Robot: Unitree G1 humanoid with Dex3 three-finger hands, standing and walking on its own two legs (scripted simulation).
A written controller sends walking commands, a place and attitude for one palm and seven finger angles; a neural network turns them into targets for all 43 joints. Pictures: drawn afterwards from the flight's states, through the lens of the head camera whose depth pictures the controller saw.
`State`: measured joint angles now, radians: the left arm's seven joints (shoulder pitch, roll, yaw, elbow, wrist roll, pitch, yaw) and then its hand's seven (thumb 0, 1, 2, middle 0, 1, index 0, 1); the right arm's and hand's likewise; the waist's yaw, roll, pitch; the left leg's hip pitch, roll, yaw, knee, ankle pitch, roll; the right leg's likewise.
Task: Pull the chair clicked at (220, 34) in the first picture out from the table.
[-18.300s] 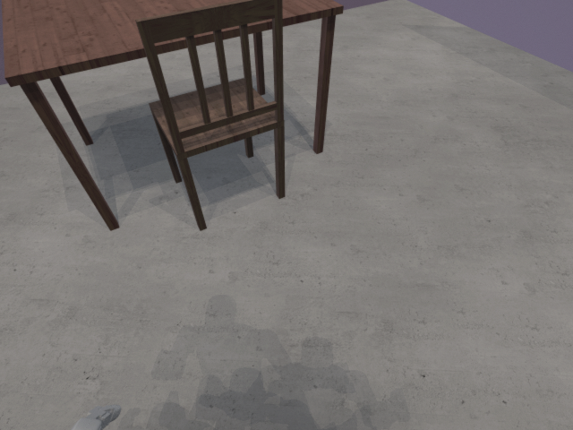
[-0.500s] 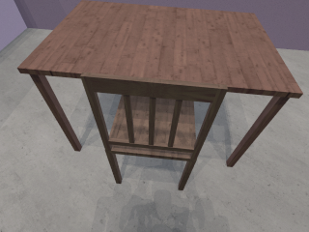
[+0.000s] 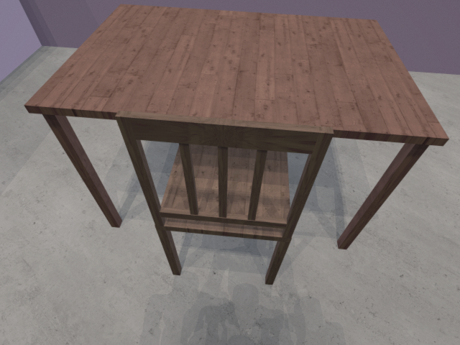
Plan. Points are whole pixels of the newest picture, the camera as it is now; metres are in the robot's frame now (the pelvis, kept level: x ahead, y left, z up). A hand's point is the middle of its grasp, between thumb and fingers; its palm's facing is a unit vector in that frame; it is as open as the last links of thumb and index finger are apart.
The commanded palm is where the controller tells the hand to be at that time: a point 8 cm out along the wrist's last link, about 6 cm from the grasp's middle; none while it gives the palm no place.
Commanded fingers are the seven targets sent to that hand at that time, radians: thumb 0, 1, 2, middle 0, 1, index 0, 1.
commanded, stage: look again from close up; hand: left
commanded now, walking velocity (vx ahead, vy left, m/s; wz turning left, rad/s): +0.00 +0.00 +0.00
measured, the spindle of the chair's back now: (223, 185) +0.50 +0.05 -0.10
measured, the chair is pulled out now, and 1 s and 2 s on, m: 0.00 0.00 0.00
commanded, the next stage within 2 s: raise the hand toward the chair's back in 0.06 s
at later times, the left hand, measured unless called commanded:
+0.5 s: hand (165, 303) +0.19 +0.12 -0.02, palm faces -0.08 -1.00 +0.01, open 8.5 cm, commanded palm +0.11 +0.21 -0.07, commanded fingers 0.00 0.48 0.72 -0.16 -0.23 -0.16 -0.23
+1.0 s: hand (154, 315) +0.18 +0.15 -0.06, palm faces -0.02 -1.00 +0.01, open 12.8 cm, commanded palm +0.14 +0.21 -0.06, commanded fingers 0.00 -0.10 0.47 -0.10 -0.14 -0.10 -0.14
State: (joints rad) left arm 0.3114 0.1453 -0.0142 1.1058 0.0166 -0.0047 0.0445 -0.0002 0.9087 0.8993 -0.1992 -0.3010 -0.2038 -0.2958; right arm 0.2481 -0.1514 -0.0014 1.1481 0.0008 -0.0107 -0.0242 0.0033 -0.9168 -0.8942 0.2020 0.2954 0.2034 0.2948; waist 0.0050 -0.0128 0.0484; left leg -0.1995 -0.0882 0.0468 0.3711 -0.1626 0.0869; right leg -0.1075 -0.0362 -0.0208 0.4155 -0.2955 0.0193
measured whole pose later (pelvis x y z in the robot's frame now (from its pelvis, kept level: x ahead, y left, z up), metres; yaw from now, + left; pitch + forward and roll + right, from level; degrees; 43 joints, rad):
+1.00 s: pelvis -0.05 -0.05 -0.09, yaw -1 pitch +15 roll -2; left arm 0.36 0.23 0.22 0.07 -0.33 -0.30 -0.34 0.00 0.12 0.57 -0.13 -0.18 -0.13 -0.17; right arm 0.24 -0.17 0.01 0.60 0.04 -0.17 -0.08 0.01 -0.90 -0.89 0.21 0.30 0.21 0.30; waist -0.02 0.05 -0.14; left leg -0.97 0.03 0.00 1.14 -0.43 0.01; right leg -0.84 0.05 -0.10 1.14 -0.56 -0.06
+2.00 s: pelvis -0.04 -0.01 -0.08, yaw +0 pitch +14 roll -4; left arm 0.31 0.28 0.20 0.08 -0.28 -0.40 -0.28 -0.02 -0.50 0.30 -0.06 -0.08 -0.07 -0.08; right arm 0.27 -0.25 0.01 0.55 0.03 -0.18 -0.06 0.01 -0.90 -0.89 0.21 0.30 0.21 0.30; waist -0.04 0.03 -0.13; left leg -0.89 0.00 0.01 1.06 -0.41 0.07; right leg -0.74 0.03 -0.09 1.00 -0.51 -0.01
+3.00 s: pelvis -0.03 -0.03 -0.09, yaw -1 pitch +18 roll -3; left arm 0.01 0.26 0.21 0.34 -0.25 -0.44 -0.26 -0.02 -0.50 0.30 -0.06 -0.08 -0.07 -0.08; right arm 0.24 -0.26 0.00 0.59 0.02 -0.14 -0.04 0.01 -0.90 -0.89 0.21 0.30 0.21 0.30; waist -0.04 0.04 -0.14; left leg -1.01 0.01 0.01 1.14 -0.45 0.04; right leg -0.87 0.04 -0.09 1.12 -0.57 -0.04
